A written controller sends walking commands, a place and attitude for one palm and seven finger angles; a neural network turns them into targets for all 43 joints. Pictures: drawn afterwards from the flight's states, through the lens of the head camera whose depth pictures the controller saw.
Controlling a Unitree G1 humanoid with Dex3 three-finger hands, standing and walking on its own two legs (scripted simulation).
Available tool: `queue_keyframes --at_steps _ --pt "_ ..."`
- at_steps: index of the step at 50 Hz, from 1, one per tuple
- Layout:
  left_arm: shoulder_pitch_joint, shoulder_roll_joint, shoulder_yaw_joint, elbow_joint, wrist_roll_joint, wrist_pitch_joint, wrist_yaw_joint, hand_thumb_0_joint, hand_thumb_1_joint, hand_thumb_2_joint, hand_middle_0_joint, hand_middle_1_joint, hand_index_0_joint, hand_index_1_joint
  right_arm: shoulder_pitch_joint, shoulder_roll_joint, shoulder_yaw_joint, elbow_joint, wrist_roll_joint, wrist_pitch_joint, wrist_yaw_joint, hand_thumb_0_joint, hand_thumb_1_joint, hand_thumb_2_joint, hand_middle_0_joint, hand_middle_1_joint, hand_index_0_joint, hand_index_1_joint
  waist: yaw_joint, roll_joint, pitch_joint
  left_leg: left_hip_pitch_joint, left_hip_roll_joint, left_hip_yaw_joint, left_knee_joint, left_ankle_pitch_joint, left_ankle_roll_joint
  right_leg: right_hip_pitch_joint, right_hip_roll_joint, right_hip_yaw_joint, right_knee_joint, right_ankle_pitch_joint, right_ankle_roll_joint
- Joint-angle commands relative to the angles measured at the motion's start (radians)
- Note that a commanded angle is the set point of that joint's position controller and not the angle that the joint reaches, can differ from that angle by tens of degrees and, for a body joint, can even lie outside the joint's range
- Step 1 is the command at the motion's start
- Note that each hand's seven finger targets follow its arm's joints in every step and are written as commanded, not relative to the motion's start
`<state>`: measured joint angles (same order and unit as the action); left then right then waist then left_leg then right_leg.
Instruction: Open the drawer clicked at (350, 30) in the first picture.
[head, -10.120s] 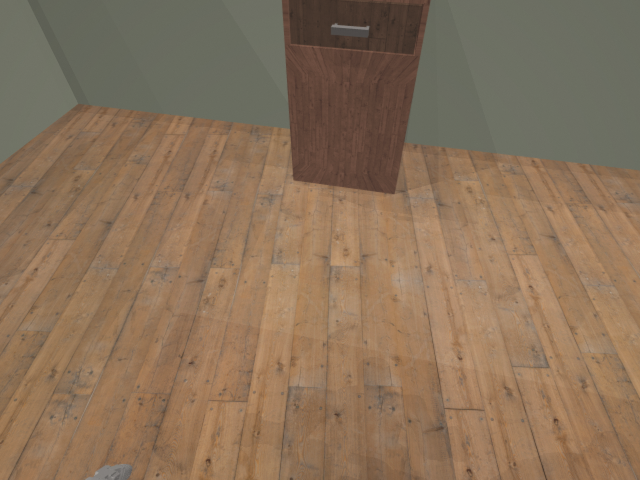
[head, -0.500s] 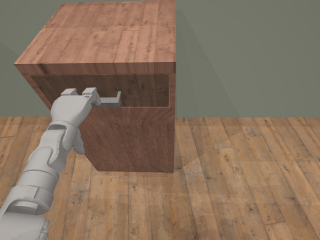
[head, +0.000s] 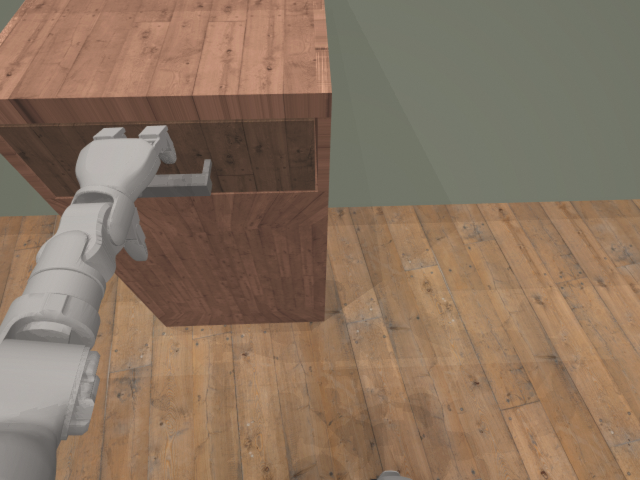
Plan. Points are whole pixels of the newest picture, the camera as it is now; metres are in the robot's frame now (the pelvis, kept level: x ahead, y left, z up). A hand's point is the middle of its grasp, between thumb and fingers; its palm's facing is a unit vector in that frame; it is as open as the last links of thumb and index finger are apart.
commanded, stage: move the hooked fingers above the handle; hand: left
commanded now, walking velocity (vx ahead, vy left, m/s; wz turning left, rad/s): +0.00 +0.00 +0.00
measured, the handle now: (169, 175) +0.56 +0.23 -0.01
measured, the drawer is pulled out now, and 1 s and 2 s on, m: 0.00 0.00 0.00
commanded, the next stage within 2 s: lower the fingers behind the handle in 1.08 s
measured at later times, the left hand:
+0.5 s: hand (150, 179) +0.50 +0.23 +0.05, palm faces -0.07 -0.02 -1.00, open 13.8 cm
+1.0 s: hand (159, 177) +0.50 +0.22 +0.06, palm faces -0.07 -0.01 -1.00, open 13.9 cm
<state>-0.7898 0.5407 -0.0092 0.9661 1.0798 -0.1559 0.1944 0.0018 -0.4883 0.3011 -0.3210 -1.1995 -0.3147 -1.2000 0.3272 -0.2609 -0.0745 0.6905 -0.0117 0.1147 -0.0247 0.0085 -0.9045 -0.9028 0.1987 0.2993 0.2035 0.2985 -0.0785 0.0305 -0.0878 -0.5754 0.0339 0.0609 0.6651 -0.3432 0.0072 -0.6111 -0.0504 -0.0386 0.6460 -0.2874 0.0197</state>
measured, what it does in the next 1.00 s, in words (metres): stands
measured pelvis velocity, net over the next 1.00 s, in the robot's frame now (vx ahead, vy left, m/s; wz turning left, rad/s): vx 0.01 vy -0.01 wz -0.01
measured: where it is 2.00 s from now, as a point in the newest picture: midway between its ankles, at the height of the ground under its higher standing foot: outside the picture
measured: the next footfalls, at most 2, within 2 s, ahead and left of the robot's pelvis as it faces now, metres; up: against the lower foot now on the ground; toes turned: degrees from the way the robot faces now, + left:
none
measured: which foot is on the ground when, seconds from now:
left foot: down 0.00-1.00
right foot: down 0.00-1.00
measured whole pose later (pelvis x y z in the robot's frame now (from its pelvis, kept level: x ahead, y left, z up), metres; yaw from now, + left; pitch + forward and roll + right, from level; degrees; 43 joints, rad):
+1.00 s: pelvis +0.01 -0.01 +0.00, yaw -1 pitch +17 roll +0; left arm -0.88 0.54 0.00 1.07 1.10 -0.10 0.21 0.00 -0.49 0.30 -0.32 -1.20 -0.31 -1.20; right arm 0.33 -0.27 -0.06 0.69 -0.02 0.12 -0.03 0.01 -0.90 -0.90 0.20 0.30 0.20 0.30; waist -0.11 0.05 -0.11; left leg -0.62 0.05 0.06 0.69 -0.36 0.00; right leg -0.66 -0.04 -0.04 0.67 -0.30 0.01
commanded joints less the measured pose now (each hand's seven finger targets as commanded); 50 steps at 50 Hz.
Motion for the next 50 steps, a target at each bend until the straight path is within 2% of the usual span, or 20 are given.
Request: queue_keyframes --at_steps 1,4,5,7,10,14,16,19,21,24,26,28,30,32,35,37,41,45,48,50 --pt "-0.483 0.244 0.062 -0.171 -0.005 -0.001 0.062 0.0 -0.5 0.3 -0.3 -1.2 -0.3 -1.2 0.13 -0.156 -0.054 -0.056 -0.004 -0.02 -0.004 0.0 -0.9 -0.9 0.2 0.3 0.2 0.3 -0.015 0.043 -0.441 0.205 -0.049 -0.029 -0.023 0.44 0.028 0.187 0.086 0.002 -0.02 0.329 -0.054" --pt "-0.529 0.276 0.084 -0.131 0.0 0.01 0.072 0.0 -0.5 0.3 -0.3 -1.2 -0.3 -1.2 0.147 -0.167 -0.051 -0.042 -0.006 -0.019 -0.005 0.0 -0.9 -0.9 0.2 0.3 0.2 0.3 -0.027 0.013 -0.412 0.169 -0.045 -0.035 -0.022 0.425 0.03 0.172 0.088 -0.002 -0.02 0.314 -0.055" --pt "-0.528 0.291 0.09 -0.129 0.007 0.014 0.077 0.0 -0.5 0.3 -0.3 -1.2 -0.3 -1.2 0.153 -0.169 -0.052 -0.042 -0.007 -0.018 -0.004 0.0 -0.9 -0.9 0.2 0.3 0.2 0.3 -0.022 0.034 -0.451 0.181 -0.045 -0.033 -0.017 0.425 0.03 0.172 0.088 0.001 -0.014 0.31 -0.053" --pt "-0.58 0.253 0.056 -0.133 0.014 0.021 0.085 0.0 -0.5 0.3 -0.3 -1.2 -0.3 -1.2 0.163 -0.166 -0.055 -0.032 -0.01 -0.02 -0.001 0.0 -0.9 -0.9 0.2 0.3 0.2 0.3 -0.039 0.07 -0.45 0.202 -0.039 -0.037 -0.008 0.446 0.026 0.13 0.09 -0.003 -0.011 0.302 -0.054" --pt "-0.589 0.303 0.08 -0.044 0.013 0.044 0.085 0.0 -0.5 0.3 -0.3 -1.2 -0.3 -1.2 0.182 -0.179 -0.046 -0.018 -0.01 -0.018 -0.002 0.0 -0.9 -0.9 0.2 0.3 0.2 0.3 -0.053 0.021 -0.412 0.14 -0.039 -0.036 -0.008 0.411 0.03 0.139 0.089 -0.002 -0.012 0.304 -0.05" --pt "-0.55 0.32 0.104 -0.069 0.016 0.043 0.073 0.0 -0.5 0.3 -0.3 -1.2 -0.3 -1.2 0.188 -0.177 -0.048 -0.035 -0.015 -0.017 0.0 0.0 -0.9 -0.9 0.2 0.3 0.2 0.3 -0.023 0.055 -0.513 0.173 -0.038 -0.032 0.004 0.479 0.029 0.179 0.091 0.0 0.003 0.344 -0.053" --pt "-0.518 0.301 0.093 -0.056 0.012 0.046 0.065 0.0 -0.5 0.3 -0.3 -1.2 -0.3 -1.2 0.189 -0.173 -0.049 -0.032 -0.014 -0.014 0.001 0.0 -0.9 -0.9 0.2 0.3 0.2 0.3 -0.025 0.038 -0.474 0.158 -0.033 -0.027 0.003 0.474 0.029 0.175 0.091 -0.001 -0.003 0.348 -0.048" --pt "-0.496 0.348 0.127 -0.085 0.009 0.033 0.053 0.0 -0.5 0.3 -0.3 -1.2 -0.3 -1.2 0.182 -0.181 -0.045 -0.043 -0.011 -0.009 -0.004 0.0 -0.9 -0.9 0.2 0.3 0.2 0.3 -0.013 0.027 -0.48 0.139 -0.034 -0.022 -0.002 0.472 0.032 0.204 0.09 0.003 -0.002 0.364 -0.049" --pt "-0.488 0.325 0.113 -0.118 0.014 0.023 0.056 0.0 -0.5 0.3 -0.3 -1.2 -0.3 -1.2 0.182 -0.173 -0.051 -0.043 -0.011 -0.009 -0.003 0.0 -0.9 -0.9 0.2 0.3 0.2 0.3 -0.011 0.059 -0.484 0.164 -0.032 -0.023 0.001 0.49 0.03 0.187 0.091 0.001 -0.001 0.358 -0.049" --pt "-0.481 0.306 0.11 -0.145 -0.002 0.008 0.062 0.0 -0.5 0.3 -0.3 -1.2 -0.3 -1.2 0.179 -0.173 -0.054 -0.04 -0.012 -0.008 -0.004 0.0 -0.9 -0.9 0.2 0.3 0.2 0.3 -0.02 0.034 -0.475 0.178 -0.03 -0.025 0.001 0.503 0.032 0.19 0.092 0.0 -0.01 0.365 -0.048" --pt "-0.51 0.286 0.084 -0.159 0.0 0.007 0.069 0.0 -0.5 0.3 -0.3 -1.2 -0.3 -1.2 0.174 -0.171 -0.054 -0.036 -0.009 -0.009 -0.005 0.0 -0.9 -0.9 0.2 0.3 0.2 0.3 -0.036 0.041 -0.448 0.18 -0.032 -0.027 -0.003 0.464 0.032 0.164 0.092 -0.001 -0.015 0.34 -0.046" --pt "-0.527 0.27 0.072 -0.18 0.003 0.007 0.078 0.0 -0.5 0.3 -0.3 -1.2 -0.3 -1.2 0.17 -0.168 -0.056 -0.034 -0.009 -0.01 -0.004 0.0 -0.9 -0.9 0.2 0.3 0.2 0.3 -0.033 0.072 -0.459 0.206 -0.033 -0.032 -0.006 0.467 0.029 0.152 0.092 -0.003 -0.017 0.323 -0.049" --pt "-0.547 0.255 0.058 -0.153 0.002 0.016 0.084 0.0 -0.5 0.3 -0.3 -1.2 -0.3 -1.2 0.172 -0.167 -0.056 -0.024 -0.007 -0.011 -0.003 0.0 -0.9 -0.9 0.2 0.3 0.2 0.3 -0.047 0.068 -0.431 0.21 -0.031 -0.039 -0.005 0.457 0.027 0.125 0.093 -0.008 -0.02 0.304 -0.049" --pt "-0.594 0.197 0.006 -0.137 -0.001 0.032 0.088 0.0 -0.5 0.3 -0.3 -1.2 -0.3 -1.2 0.171 -0.167 -0.054 -0.017 -0.006 -0.016 -0.001 0.0 -0.9 -0.9 0.2 0.3 0.2 0.3 -0.067 0.056 -0.402 0.214 -0.032 -0.044 -0.011 0.413 0.027 0.093 0.093 -0.011 -0.031 0.268 -0.048" --pt "-0.597 0.264 0.059 -0.128 0.004 0.039 0.089 0.0 -0.5 0.3 -0.3 -1.2 -0.3 -1.2 0.171 -0.167 -0.051 -0.023 -0.007 -0.017 -0.006 0.0 -0.9 -0.9 0.2 0.3 0.2 0.3 -0.05 0.056 -0.463 0.214 -0.041 -0.037 -0.004 0.427 0.03 0.146 0.09 -0.001 -0.023 0.308 -0.048" --pt "-0.601 0.229 0.027 -0.104 0.01 0.051 0.085 0.0 -0.5 0.3 -0.3 -1.2 -0.3 -1.2 0.164 -0.163 -0.047 -0.023 -0.006 -0.018 -0.007 0.0 -0.9 -0.9 0.2 0.3 0.2 0.3 -0.057 0.053 -0.435 0.198 -0.042 -0.035 -0.005 0.427 0.029 0.138 0.089 -0.004 -0.021 0.314 -0.048" --pt "-0.572 0.226 0.03 -0.07 0.005 0.066 0.071 0.0 -0.5 0.3 -0.3 -1.2 -0.3 -1.2 0.16 -0.163 -0.041 -0.035 -0.005 -0.019 -0.006 0.0 -0.9 -0.9 0.2 0.3 0.2 0.3 -0.047 0.037 -0.427 0.174 -0.043 -0.027 -0.009 0.425 0.029 0.165 0.087 -0.003 -0.021 0.336 -0.047" --pt "-0.505 0.289 0.083 -0.074 0.009 0.057 0.059 0.0 -0.5 0.3 -0.3 -1.2 -0.3 -1.2 0.152 -0.165 -0.038 -0.05 -0.007 -0.014 -0.012 0.0 -0.9 -0.9 0.2 0.3 0.2 0.3 -0.023 0.008 -0.475 0.15 -0.047 -0.015 -0.005 0.454 0.033 0.236 0.083 0.006 -0.009 0.402 -0.044" --pt "-0.497 0.29 0.078 -0.063 0.008 0.054 0.058 0.0 -0.5 0.3 -0.3 -1.2 -0.3 -1.2 0.146 -0.169 -0.037 -0.052 -0.001 -0.014 -0.015 0.0 -0.9 -0.9 0.2 0.3 0.2 0.3 -0.032 -0.023 -0.408 0.111 -0.049 -0.008 -0.015 0.381 0.035 0.223 0.083 0.007 -0.024 0.365 -0.039" --pt "-0.544 0.321 0.09 -0.118 0.011 0.034 0.063 0.0 -0.5 0.3 -0.3 -1.2 -0.3 -1.2 0.147 -0.168 -0.038 -0.056 -0.002 -0.018 -0.021 0.0 -0.9 -0.9 0.2 0.3 0.2 0.3 -0.033 0.007 -0.461 0.121 -0.054 -0.004 -0.011 0.389 0.039 0.249 0.08 0.019 -0.02 0.389 -0.038"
